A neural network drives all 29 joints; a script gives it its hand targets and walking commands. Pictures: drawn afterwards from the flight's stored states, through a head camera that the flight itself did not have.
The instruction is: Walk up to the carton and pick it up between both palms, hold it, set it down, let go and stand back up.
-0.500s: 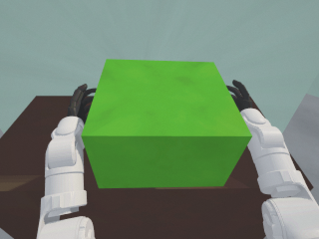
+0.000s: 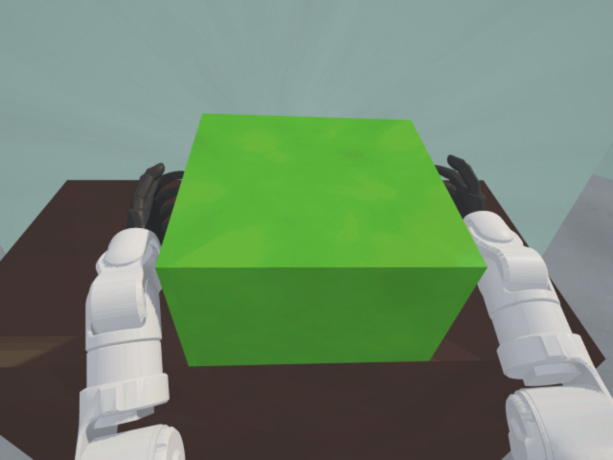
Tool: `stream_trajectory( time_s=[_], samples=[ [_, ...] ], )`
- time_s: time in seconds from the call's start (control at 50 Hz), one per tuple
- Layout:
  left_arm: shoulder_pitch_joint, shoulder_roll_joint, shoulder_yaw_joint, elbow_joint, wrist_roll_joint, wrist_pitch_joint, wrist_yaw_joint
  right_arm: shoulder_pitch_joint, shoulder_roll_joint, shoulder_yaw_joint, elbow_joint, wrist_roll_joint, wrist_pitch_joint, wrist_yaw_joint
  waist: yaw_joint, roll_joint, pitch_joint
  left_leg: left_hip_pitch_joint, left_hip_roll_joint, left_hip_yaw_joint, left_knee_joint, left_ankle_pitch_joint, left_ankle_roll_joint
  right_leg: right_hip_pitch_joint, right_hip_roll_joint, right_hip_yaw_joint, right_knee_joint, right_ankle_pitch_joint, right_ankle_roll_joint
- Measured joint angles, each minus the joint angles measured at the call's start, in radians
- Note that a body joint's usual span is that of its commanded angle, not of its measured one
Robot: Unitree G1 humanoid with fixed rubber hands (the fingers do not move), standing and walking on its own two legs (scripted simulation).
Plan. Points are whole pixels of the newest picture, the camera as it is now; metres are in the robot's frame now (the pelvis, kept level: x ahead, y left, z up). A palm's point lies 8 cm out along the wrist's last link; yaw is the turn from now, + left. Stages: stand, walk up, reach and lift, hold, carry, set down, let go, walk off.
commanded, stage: hold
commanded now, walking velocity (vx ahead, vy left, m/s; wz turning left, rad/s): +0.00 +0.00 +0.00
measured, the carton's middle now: (310, 231) +0.38 +0.00 +0.14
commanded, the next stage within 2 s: none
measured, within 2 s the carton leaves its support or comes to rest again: neither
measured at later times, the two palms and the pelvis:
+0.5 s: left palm (146, 231) +0.34 +0.20 +0.18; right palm (468, 218) +0.35 -0.20 +0.18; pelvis +0.00 +0.00 +0.00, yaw +0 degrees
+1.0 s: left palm (147, 226) +0.34 +0.20 +0.18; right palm (470, 212) +0.35 -0.20 +0.19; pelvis +0.00 +0.00 +0.00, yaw +0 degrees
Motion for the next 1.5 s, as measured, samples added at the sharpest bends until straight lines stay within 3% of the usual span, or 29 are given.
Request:
stream_trajectory(
  time_s=[0.5, 1.5],
  samples=[
    [0.026, -0.007, -0.001, -0.056, -0.001, 0.023, 0.0, 0.03, 0.002, 0.0, -0.052, 0.001, 0.015, -0.002, -0.002, 0.0, 0.007, 0.007, 0.0, 0.003, 0.004, -0.005, 0.001, 0.007, 0.001, 0.004, 0.001, -0.002, 0.0],
    [-0.031, 0.024, -0.012, 0.07, -0.013, -0.02, 0.004, -0.025, 0.007, -0.009, 0.037, -0.004, 0.003, -0.01, -0.003, 0.0, -0.013, -0.001, 0.0, -0.004, 0.006, 0.002, 0.0, 0.001, 0.003, -0.003, 0.004, 0.002, -0.002]
  ],
)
